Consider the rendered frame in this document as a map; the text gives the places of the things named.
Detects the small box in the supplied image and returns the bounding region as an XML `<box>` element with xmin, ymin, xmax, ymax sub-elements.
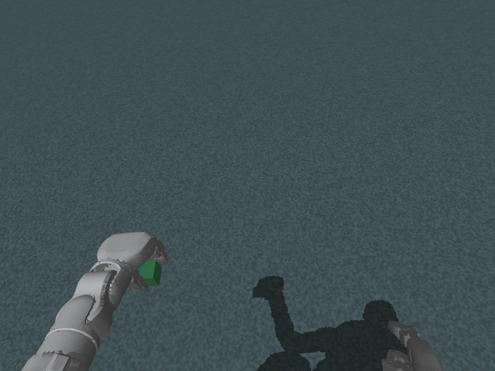
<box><xmin>138</xmin><ymin>260</ymin><xmax>162</xmax><ymax>286</ymax></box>

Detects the right robot hand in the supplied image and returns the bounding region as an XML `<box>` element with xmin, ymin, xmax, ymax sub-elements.
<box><xmin>382</xmin><ymin>321</ymin><xmax>443</xmax><ymax>371</ymax></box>

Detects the left robot arm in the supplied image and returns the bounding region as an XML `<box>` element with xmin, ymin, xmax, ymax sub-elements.
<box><xmin>21</xmin><ymin>259</ymin><xmax>131</xmax><ymax>371</ymax></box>

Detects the left robot hand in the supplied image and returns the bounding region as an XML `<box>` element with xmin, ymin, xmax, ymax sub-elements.
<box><xmin>97</xmin><ymin>232</ymin><xmax>169</xmax><ymax>292</ymax></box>

